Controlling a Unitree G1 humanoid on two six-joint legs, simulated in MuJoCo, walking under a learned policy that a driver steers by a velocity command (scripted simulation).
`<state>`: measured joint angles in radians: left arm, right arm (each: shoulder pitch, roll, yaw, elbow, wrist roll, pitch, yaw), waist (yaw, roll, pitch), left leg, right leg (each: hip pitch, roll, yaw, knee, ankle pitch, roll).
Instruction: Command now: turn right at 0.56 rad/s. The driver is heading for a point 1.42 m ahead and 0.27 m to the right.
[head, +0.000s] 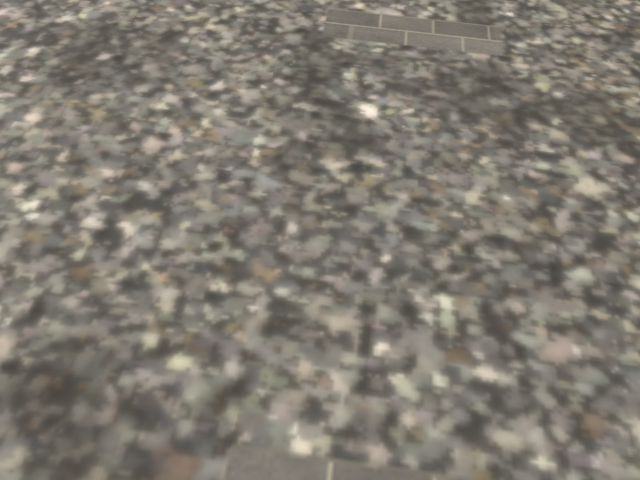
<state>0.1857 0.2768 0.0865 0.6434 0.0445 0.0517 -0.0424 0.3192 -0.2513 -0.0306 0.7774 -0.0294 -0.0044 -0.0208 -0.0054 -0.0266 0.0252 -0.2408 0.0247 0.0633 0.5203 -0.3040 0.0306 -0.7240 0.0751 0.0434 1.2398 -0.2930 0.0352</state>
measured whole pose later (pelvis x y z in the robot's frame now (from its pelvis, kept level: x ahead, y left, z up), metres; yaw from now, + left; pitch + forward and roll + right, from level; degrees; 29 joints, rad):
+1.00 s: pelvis +0.11 +0.00 +0.00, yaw -23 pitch +0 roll -1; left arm 0.20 0.25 0.02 0.74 0.01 0.03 -0.01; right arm 0.26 -0.26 -0.01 0.78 -0.02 0.01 0.00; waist -0.03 0.02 0.06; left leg -0.19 -0.04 -0.02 0.54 -0.33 0.03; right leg -0.24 0.06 0.03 0.51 -0.25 -0.03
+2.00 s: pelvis +0.27 -0.14 +0.01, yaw -22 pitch +0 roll +1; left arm 0.41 0.17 0.02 1.03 0.00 -0.10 0.01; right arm 0.17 -0.25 -0.07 0.95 -0.03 -0.02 0.04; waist 0.00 0.05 0.05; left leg -0.59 0.01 -0.02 1.01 -0.16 0.06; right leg 0.00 0.06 -0.04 0.28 -0.27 -0.08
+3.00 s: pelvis +0.81 -0.27 +0.01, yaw +8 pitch +1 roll +0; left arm 0.32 0.25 0.03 0.90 0.03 -0.10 -0.01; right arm 0.23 -0.29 -0.07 0.87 -0.04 -0.03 0.04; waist 0.01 0.04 0.03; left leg -0.53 0.01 -0.07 1.06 -0.29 0.06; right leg -0.19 0.01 -0.08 0.35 -0.19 -0.04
